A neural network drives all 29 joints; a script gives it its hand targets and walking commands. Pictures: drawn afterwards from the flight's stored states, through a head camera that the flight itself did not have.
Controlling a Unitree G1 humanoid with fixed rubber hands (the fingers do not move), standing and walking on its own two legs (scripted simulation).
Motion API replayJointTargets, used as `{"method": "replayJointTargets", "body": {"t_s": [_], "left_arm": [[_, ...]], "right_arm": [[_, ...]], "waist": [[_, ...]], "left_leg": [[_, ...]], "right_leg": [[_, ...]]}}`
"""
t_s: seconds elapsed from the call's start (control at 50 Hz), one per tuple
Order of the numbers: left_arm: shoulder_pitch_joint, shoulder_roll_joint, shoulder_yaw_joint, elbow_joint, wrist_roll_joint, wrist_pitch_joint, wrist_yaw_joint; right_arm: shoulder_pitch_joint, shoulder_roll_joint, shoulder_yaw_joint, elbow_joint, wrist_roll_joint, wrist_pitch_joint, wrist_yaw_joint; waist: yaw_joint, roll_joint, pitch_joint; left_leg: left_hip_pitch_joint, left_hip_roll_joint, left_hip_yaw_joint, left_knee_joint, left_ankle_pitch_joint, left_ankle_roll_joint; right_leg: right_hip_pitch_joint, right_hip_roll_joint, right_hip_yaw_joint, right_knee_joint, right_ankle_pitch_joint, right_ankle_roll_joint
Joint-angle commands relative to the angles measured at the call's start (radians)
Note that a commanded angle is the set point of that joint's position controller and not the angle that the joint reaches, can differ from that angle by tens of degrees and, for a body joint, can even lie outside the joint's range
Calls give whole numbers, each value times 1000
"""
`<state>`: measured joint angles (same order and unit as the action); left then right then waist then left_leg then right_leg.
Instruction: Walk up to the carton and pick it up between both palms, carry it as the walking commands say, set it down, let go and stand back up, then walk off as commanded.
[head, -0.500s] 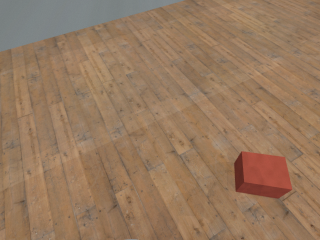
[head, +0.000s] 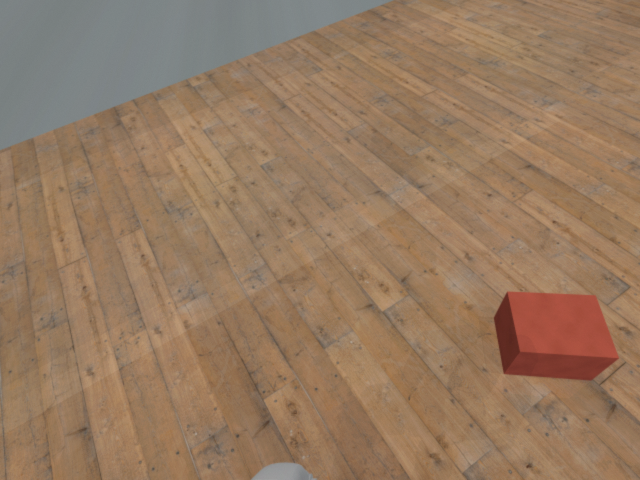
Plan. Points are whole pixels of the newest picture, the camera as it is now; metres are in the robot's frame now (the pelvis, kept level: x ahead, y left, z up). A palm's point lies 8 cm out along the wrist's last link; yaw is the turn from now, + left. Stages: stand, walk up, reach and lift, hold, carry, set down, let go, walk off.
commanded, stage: walk off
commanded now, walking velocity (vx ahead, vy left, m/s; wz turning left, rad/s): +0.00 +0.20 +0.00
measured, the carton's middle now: (548, 335) +0.59 -0.59 -0.69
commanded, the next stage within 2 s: stand in 0.86 s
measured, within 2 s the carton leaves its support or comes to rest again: neither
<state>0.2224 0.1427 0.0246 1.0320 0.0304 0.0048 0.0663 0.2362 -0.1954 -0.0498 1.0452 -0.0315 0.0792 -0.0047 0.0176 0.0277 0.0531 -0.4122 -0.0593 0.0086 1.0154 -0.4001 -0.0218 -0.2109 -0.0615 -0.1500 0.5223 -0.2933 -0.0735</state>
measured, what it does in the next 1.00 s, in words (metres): steps to the left: left foot, then right foot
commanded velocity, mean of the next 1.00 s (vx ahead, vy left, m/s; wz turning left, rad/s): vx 0.00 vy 0.17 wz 0.00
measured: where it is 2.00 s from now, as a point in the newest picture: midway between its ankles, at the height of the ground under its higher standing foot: outside the picture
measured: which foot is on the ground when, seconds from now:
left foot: up 0.00-0.34, down 0.36-0.72, up 0.74-1.00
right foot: down 0.00-0.36, up 0.38-0.70, down 0.72-1.00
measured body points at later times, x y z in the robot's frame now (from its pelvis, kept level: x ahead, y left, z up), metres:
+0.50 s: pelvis -0.04 +0.11 -0.01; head -0.02 +0.14 +0.44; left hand -0.05 +0.39 -0.17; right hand +0.05 -0.13 -0.14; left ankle -0.04 +0.23 -0.74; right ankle -0.04 -0.01 -0.68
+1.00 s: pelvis -0.06 +0.16 +0.01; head -0.04 +0.12 +0.46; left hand -0.06 +0.40 -0.12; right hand -0.02 -0.08 -0.17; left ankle -0.08 +0.37 -0.67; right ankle -0.06 +0.08 -0.74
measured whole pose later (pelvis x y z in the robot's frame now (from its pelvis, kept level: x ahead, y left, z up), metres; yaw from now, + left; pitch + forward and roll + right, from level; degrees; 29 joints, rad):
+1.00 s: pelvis -0.06 +0.16 +0.01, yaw +1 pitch -1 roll +5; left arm 0.27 0.15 0.03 1.07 0.03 -0.02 0.04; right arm 0.21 -0.23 -0.08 1.04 -0.01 0.09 0.00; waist 0.03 0.02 0.06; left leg -0.35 0.04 -0.06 0.84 -0.30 -0.11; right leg -0.19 -0.10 -0.13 0.44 -0.24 -0.04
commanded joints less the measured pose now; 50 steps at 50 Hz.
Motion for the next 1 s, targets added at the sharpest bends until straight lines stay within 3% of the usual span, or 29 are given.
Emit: {"method": "replayJointTargets", "body": {"t_s": [0.0,0.08,0.14,0.22,0.28,0.3,0.32,0.34,0.36,0.38,0.4,0.42,0.48,0.52,0.54,0.58,0.62,0.66,0.68,0.7,0.72,0.74,0.76,0.78,0.8,0.84,0.86,0.9,0.98], "left_arm": [[28,205,47,-30,-12,-19,5],[84,210,53,-6,3,-32,-6],[124,229,69,9,13,-26,-10],[154,273,92,29,18,-5,-9],[107,294,104,22,14,13,-4],[84,288,104,20,8,20,-3],[84,261,100,16,4,22,-8],[116,206,87,9,16,26,-17],[85,128,74,-14,31,41,-15],[16,104,60,-36,-4,50,4],[-12,147,64,-45,-11,46,6],[3,177,72,-34,-13,45,-1],[104,187,76,23,4,44,-16],[83,165,66,15,1,42,-17],[63,150,58,4,-3,41,-15],[26,139,47,-17,-9,39,-5],[41,122,36,-18,-17,32,5],[109,99,27,8,-24,24,12],[158,95,21,14,-21,14,11],[205,173,35,24,2,3,15],[204,298,64,26,4,10,14],[218,258,60,35,14,10,13],[173,211,44,30,7,0,11],[107,208,42,3,4,-5,11],[63,215,45,-7,-3,-11,14],[36,205,44,-17,-15,-21,7],[38,170,34,-15,-12,-25,0],[18,146,24,-18,-3,-42,-15],[78,188,34,12,9,-46,-31]], "right_arm": [[30,-88,-39,-48,-6,-13,20],[-16,-64,-37,-76,9,2,28],[-58,-50,-28,-99,12,9,27],[-88,-75,-32,-121,9,6,22],[-8,-90,-38,-105,13,-7,20],[58,-83,-37,-81,13,-14,21],[116,-106,-45,-57,3,-24,22],[162,-174,-59,-51,-11,-36,26],[88,-216,-48,-94,3,-43,25],[45,-248,-53,-124,-15,-49,10],[12,-214,-42,-121,-18,-49,1],[-29,-178,-26,-118,-13,-45,-4],[-85,-132,-7,-146,2,-45,-18],[-78,-120,-3,-135,1,-45,-23],[-61,-116,0,-126,-3,-45,-26],[-14,-111,2,-101,-8,-44,-29],[-1,-117,1,-84,-6,-42,-28],[-14,-107,5,-73,1,-37,-29],[-13,-122,1,-68,9,-35,-31],[8,-103,-2,-74,21,-39,-30],[-19,-102,-13,-111,23,-33,-29],[-88,-153,-25,-118,-6,-21,-22],[-89,-143,-32,-106,-1,-20,-12],[-60,-125,-37,-80,0,-22,-2],[-45,-99,-37,-73,-3,-25,5],[25,-98,-43,-47,-4,-19,15],[31,-79,-42,-43,2,-14,19],[30,-45,-31,-40,20,-6,18],[-38,-33,-20,-45,26,1,-5]], "waist": [[-5,-160,-17],[17,-235,-22],[48,-292,-20],[69,-303,-23],[28,-299,-33],[-9,-272,-35],[-32,-181,-85],[-48,74,-113],[-18,221,-100],[-87,276,-115],[-66,249,-61],[-31,220,-18],[12,145,-19],[8,128,-1],[1,158,3],[-18,151,0],[-12,137,-16],[27,56,-34],[66,19,-50],[79,-142,-58],[85,-411,21],[108,-319,21],[61,-177,9],[33,-91,-4],[12,-79,-7],[-4,-146,-30],[-6,-187,-38],[-9,-233,-24],[44,-292,-22]], "left_leg": [[-100,46,-103,145,87,-56],[-76,59,-66,2,99,-93],[-41,89,5,-142,55,-108],[21,99,45,-279,-11,-82],[144,111,56,-484,35,-35],[245,100,81,-626,133,-13],[408,83,93,-701,185,-2],[533,246,-101,-817,165,17],[457,365,-181,-724,377,44],[257,386,-152,-766,382,148],[159,351,-139,-807,270,170],[154,299,-86,-804,238,153],[200,270,-56,-752,374,183],[182,268,-64,-738,377,204],[178,270,-77,-733,374,214],[219,284,-120,-709,402,229],[234,293,-142,-685,488,237],[215,282,-133,-636,518,216],[142,253,-102,-597,459,173],[-4,179,-42,-464,309,87],[-178,30,88,-219,-137,13],[-119,65,-53,-11,-158,10],[-105,61,-105,85,-79,1],[-109,65,-134,116,-20,-11],[-128,70,-140,115,36,-24],[-97,46,-111,140,82,-59],[-63,48,-104,124,101,-67],[-1,66,-68,-47,125,-84],[105,60,64,-344,68,-106]], "right_leg": [[61,-273,218,-244,424,-75],[83,-242,164,-219,412,-41],[86,-251,192,-235,324,-59],[67,-286,234,-240,272,-80],[7,-305,245,-205,358,-57],[-46,-289,227,-156,350,-29],[-133,-235,182,-69,263,12],[-289,-119,55,159,-33,57],[-387,-25,46,429,-358,63],[-336,5,161,533,-323,48],[-317,14,186,612,-276,34],[-338,18,188,641,-209,30],[-334,9,126,670,-140,61],[-292,-3,84,578,-150,70],[-272,-6,75,511,-160,69],[-232,-5,60,371,-215,54],[-165,1,51,246,-219,39],[-41,6,32,50,-84,25],[87,-19,52,-131,92,24],[236,-177,242,-270,105,13],[172,-492,571,-313,400,-149],[80,-511,588,-292,523,-214],[59,-429,460,-265,544,-191],[63,-371,369,-254,487,-146],[83,-326,303,-244,463,-104],[86,-278,219,-225,512,-77],[66,-254,187,-231,470,-59],[32,-203,129,-237,383,-24],[64,-165,132,-228,290,-33]]}}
